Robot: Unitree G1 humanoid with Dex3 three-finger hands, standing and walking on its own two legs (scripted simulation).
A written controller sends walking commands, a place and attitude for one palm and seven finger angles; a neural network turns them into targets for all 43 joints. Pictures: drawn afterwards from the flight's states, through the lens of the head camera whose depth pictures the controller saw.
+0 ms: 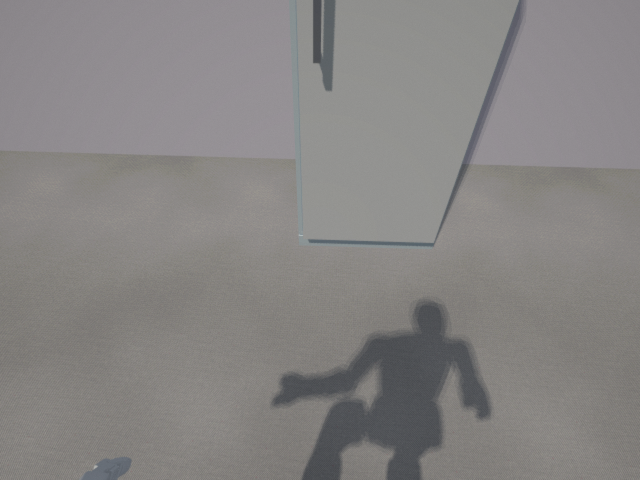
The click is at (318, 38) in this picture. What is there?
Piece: fridge door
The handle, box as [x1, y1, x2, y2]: [313, 0, 321, 62]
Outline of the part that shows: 313,0 313,62 320,62 321,0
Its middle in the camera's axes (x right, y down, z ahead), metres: -0.01 -0.54 +0.90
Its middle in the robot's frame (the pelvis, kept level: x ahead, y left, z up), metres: +1.05 +0.06 +0.17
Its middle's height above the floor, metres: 0.94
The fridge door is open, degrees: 0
